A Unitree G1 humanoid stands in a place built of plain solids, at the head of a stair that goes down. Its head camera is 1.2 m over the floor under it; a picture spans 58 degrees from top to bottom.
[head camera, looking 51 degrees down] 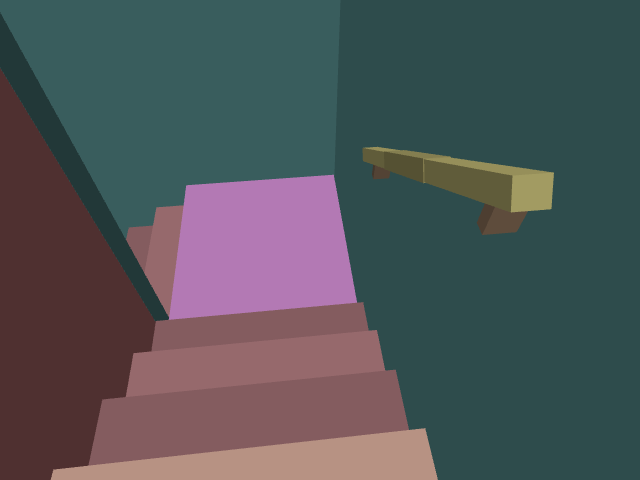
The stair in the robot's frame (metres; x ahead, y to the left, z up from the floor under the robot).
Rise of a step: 0.18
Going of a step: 0.24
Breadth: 0.95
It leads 7 degrees to the left of straight ahead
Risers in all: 4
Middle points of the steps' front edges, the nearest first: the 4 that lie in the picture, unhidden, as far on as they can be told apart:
0.28 0.18 0.00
0.52 0.22 -0.18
0.75 0.24 -0.35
0.99 0.27 -0.53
